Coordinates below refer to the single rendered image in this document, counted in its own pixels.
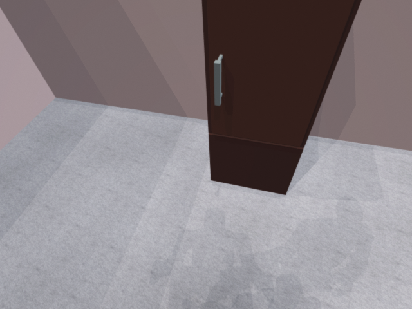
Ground cupboard door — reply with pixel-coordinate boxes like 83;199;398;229
207;0;354;147

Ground handle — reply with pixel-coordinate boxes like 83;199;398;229
214;55;223;106

